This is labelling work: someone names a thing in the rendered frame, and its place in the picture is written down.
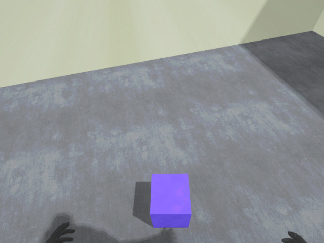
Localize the carton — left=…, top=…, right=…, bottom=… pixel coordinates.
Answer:
left=150, top=174, right=192, bottom=228

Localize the robot left hand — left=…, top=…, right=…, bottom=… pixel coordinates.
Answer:
left=46, top=222, right=75, bottom=243

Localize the robot right hand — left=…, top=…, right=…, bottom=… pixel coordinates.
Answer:
left=282, top=231, right=307, bottom=243

